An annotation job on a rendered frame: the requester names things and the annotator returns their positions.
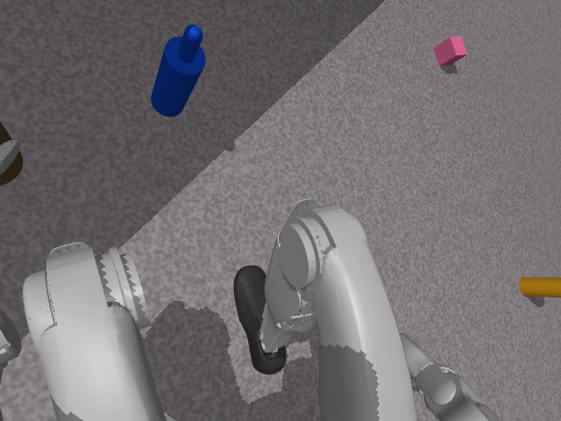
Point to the left robot hand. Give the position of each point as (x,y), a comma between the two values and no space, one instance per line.
(8,152)

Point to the left robot arm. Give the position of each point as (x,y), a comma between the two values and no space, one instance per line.
(10,344)

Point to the right robot foot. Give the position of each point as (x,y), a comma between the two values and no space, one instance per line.
(250,301)

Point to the right robot arm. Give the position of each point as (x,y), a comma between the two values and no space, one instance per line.
(449,398)

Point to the right robot hand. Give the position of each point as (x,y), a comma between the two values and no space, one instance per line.
(417,358)

